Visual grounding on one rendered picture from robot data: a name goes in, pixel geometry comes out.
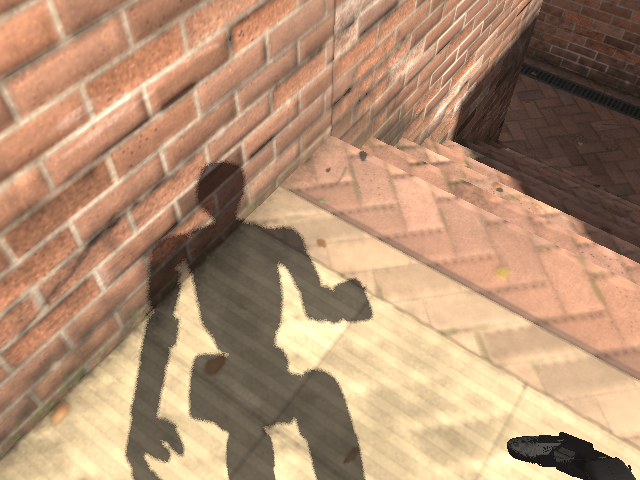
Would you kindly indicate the stairs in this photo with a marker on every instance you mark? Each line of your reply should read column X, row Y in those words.
column 564, row 208

